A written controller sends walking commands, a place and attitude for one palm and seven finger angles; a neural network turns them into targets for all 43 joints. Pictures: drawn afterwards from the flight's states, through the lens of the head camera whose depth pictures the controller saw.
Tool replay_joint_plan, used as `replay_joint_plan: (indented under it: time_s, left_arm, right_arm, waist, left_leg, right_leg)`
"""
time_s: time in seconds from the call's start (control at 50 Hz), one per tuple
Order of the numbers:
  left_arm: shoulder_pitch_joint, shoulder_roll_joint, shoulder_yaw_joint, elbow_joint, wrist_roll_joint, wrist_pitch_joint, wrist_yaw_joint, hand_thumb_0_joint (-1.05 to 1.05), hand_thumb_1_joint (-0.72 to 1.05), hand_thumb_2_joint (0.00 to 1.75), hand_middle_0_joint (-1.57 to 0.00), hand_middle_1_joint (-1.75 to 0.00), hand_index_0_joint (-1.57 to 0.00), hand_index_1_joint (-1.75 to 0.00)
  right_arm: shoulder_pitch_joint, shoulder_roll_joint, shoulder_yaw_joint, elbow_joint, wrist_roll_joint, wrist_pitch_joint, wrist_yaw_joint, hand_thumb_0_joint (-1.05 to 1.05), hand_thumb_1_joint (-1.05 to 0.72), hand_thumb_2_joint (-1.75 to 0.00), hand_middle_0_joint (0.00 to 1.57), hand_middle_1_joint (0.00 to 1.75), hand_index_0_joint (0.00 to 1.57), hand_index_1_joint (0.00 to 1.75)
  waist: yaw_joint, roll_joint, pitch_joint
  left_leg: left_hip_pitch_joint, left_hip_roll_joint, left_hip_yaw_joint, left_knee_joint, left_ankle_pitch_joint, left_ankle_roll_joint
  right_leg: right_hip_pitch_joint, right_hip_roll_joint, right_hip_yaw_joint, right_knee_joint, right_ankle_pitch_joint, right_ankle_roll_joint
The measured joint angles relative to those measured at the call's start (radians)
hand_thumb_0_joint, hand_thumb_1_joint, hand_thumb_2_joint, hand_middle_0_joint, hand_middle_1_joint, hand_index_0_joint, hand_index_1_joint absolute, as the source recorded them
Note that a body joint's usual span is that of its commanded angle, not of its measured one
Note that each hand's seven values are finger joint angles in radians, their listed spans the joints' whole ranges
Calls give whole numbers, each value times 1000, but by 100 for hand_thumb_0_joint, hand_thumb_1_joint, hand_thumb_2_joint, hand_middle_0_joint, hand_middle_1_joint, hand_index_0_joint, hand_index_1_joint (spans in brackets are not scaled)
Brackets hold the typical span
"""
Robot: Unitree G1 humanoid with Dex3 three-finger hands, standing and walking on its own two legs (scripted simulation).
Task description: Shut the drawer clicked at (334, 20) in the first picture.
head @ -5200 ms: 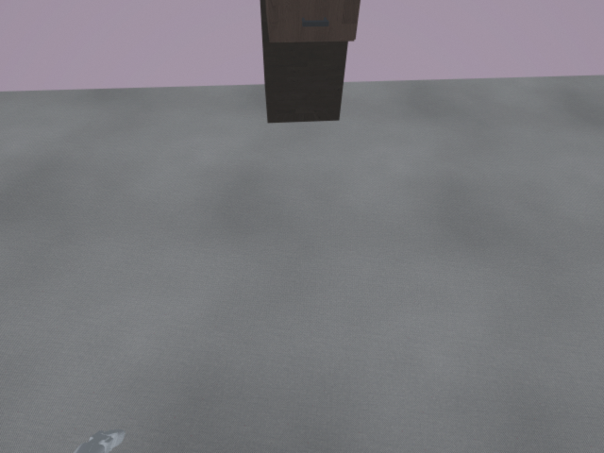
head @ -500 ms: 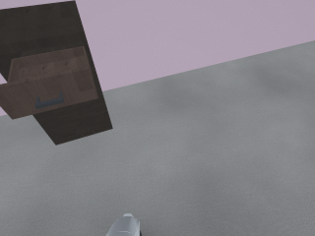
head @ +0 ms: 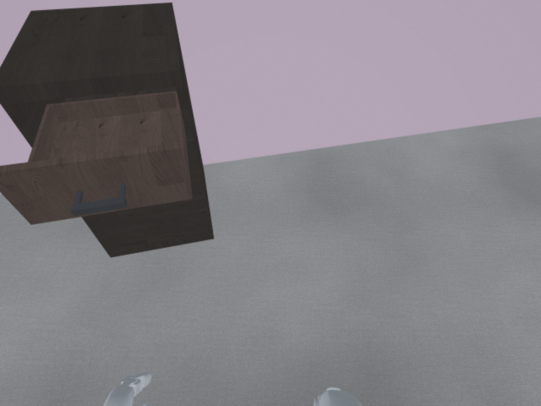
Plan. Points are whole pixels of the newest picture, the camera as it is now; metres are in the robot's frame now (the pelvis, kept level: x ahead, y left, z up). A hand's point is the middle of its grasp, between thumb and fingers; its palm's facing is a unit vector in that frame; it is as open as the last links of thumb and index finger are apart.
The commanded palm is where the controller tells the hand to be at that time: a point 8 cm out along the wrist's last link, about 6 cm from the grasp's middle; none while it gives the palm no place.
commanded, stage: turn to face it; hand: left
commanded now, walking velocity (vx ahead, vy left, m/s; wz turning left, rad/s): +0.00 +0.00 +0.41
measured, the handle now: (100, 199) +0.54 +0.40 -0.11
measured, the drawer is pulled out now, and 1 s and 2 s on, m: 0.24 0.24 0.24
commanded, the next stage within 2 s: take the last steps up to it in 0.32 s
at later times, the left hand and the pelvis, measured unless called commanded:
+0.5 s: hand out of the picture +0.00 +0.15 -0.16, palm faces +0.25 -0.93 -0.27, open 7.3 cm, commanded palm none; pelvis +0.03 -0.05 +0.00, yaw +12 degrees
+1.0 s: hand out of the picture +0.08 +0.21 -0.17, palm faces +0.28 -0.94 -0.17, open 7.4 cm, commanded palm none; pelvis +0.09 +0.03 +0.00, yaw +15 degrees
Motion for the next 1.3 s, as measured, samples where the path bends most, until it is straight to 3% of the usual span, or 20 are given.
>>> replay_joint_plan:
  time_s: [0.08,0.12,0.16,0.22,0.28,0.34,0.44,0.56,0.64,0.7,0.76,0.86,1.0,1.12,1.16,1.2,1.26,1.3]
  left_arm:
    - [-19,-6,-12,-21,-5,4,1,0,91,90,-20,-30,-20,-30]
    - [-14,-11,-19,-31,-8,-5,1,0,91,90,-20,-30,-20,-30]
    - [-5,-22,-28,-34,-4,-23,3,0,91,90,-20,-30,-20,-30]
    - [20,-36,-45,-32,-1,-30,3,0,91,90,-20,-30,-20,-30]
    - [51,-45,-49,-22,-3,-27,6,0,90,90,-20,-30,-20,-30]
    - [84,-47,-49,-7,-3,-29,6,0,90,90,-20,-30,-20,-30]
    - [146,-28,-41,23,6,-26,8,0,91,90,-20,-30,-20,-30]
    - [223,9,-28,83,13,-23,-2,0,91,90,-20,-30,-20,-30]
    - [273,39,-16,126,6,-11,-11,0,91,90,-20,-30,-20,-30]
    - [279,49,-14,155,8,17,-14,1,91,90,-20,-30,-20,-30]
    - [268,41,-19,167,13,18,-26,1,91,90,-20,-30,-20,-30]
    - [222,20,-27,150,11,-2,-34,1,91,90,-20,-30,-20,-30]
    - [139,-2,-25,130,6,-2,-32,1,91,90,-20,-30,-20,-30]
    - [49,-20,-27,103,1,-9,-35,1,91,90,-20,-30,-19,-30]
    - [22,-26,-29,87,0,-21,-36,1,91,90,-20,-30,-19,-30]
    - [7,-29,-31,69,1,-48,-36,1,91,90,-20,-30,-20,-30]
    - [-5,-38,-32,60,-2,-88,-27,0,91,90,-20,-30,-20,-30]
    - [11,-45,-34,66,-8,-90,-21,0,91,90,-20,-30,-20,-30]
  right_arm:
    - [16,-2,-4,-12,-4,14,-1,1,-91,-89,20,30,20,30]
    - [22,-7,-6,-14,-1,21,-2,1,-91,-89,21,30,20,30]
    - [19,-19,-11,-13,7,27,-1,1,-91,-89,20,30,20,30]
    - [6,-32,-21,-17,9,46,-3,1,-91,-89,20,29,20,30]
    - [-14,-45,-24,-18,6,59,2,1,-91,-90,20,29,20,30]
    - [-39,-54,-24,-19,6,68,6,1,-91,-90,20,29,20,30]
    - [-90,-60,-16,-17,9,79,7,1,-91,-90,20,29,20,30]
    - [-142,-49,3,-25,10,65,16,1,-91,-90,20,29,20,30]
    - [-138,-33,18,-41,6,27,22,1,-91,-90,20,29,20,30]
    - [-117,-9,29,-44,0,3,14,1,-91,-90,20,29,20,30]
    - [-65,10,40,-30,2,-8,1,0,-91,-89,20,29,20,30]
    - [34,19,37,24,12,-27,-14,0,-93,-89,21,30,20,30]
    - [167,44,37,102,11,-44,-23,1,-92,-89,20,29,20,30]
    - [244,59,36,153,-1,-49,-27,1,-91,-89,20,29,20,30]
    - [260,60,37,168,-3,-46,-27,1,-91,-89,20,29,20,30]
    - [278,64,37,183,3,-43,-23,1,-91,-89,20,29,20,30]
    - [251,69,32,192,16,-26,-16,1,-91,-89,20,29,20,30]
    - [219,65,23,182,17,-17,-14,1,-91,-89,20,29,20,30]
  waist:
    - [-21,18,-7]
    - [-22,27,-12]
    - [-16,49,-7]
    - [-19,61,1]
    - [-10,58,9]
    - [3,50,21]
    - [38,31,37]
    - [83,6,32]
    - [95,-17,1]
    - [103,-42,0]
    - [86,-33,-15]
    - [64,-29,-21]
    - [28,-31,-20]
    - [-23,-3,4]
    - [-34,13,16]
    - [-33,25,24]
    - [-31,39,45]
    - [-21,38,38]
  left_leg:
    - [-6,2,-38,35,-32,-23]
    - [-16,2,-54,70,-57,-39]
    - [-44,10,-68,158,-115,-64]
    - [-136,12,-56,446,-278,-103]
    - [-196,40,-34,641,-255,-130]
    - [-213,72,-32,678,-220,-148]
    - [-170,100,-23,543,-232,-158]
    - [-68,97,28,318,-242,-135]
    - [42,88,61,84,-134,-94]
    - [64,70,77,94,-114,-37]
    - [121,62,71,16,-99,-21]
    - [214,33,63,-122,-51,-8]
    - [307,9,71,-204,-66,-10]
    - [358,22,74,-193,-134,-36]
    - [365,37,76,-156,-178,-51]
    - [344,59,76,-46,-251,-66]
    - [160,88,32,412,-312,-62]
    - [33,98,18,635,-276,-59]
  right_leg:
    - [97,41,-9,-160,-45,-9]
    - [172,60,-20,-289,14,-15]
    - [218,75,-42,-361,72,-68]
    - [245,63,-79,-362,24,-125]
    - [284,46,-108,-405,31,-132]
    - [308,32,-133,-435,42,-132]
    - [322,11,-163,-442,43,-129]
    - [327,-4,-198,-428,33,-106]
    - [304,-20,-216,-352,-20,-78]
    - [213,-11,-133,-106,-170,-77]
    - [118,0,-93,73,-111,-82]
    - [13,-13,-46,145,36,-67]
    - [-36,-19,-50,56,99,-55]
    - [6,1,-80,-140,70,-89]
    - [46,21,-93,-231,60,-109]
    - [109,44,-110,-331,138,-133]
    - [134,58,-140,-283,109,-164]
    - [178,64,-150,-311,76,-169]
